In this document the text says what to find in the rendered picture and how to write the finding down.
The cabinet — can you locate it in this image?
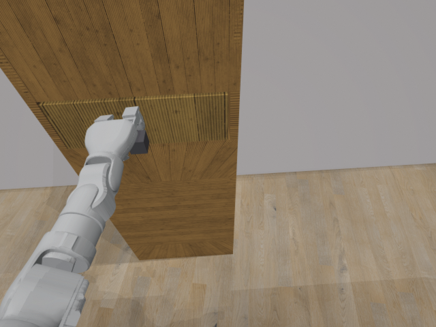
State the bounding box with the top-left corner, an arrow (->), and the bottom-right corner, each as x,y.
0,0 -> 244,260

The left robot forearm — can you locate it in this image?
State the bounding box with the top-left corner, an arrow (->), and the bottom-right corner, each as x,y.
0,152 -> 124,320

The left robot upper arm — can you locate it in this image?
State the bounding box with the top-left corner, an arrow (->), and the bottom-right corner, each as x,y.
0,264 -> 89,327

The left robot hand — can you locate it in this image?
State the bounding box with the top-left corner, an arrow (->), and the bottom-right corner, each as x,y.
84,106 -> 145,161

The handle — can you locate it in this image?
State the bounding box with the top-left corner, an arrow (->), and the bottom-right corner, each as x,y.
130,130 -> 149,155

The drawer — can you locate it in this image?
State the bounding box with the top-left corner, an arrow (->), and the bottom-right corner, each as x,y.
39,92 -> 228,149

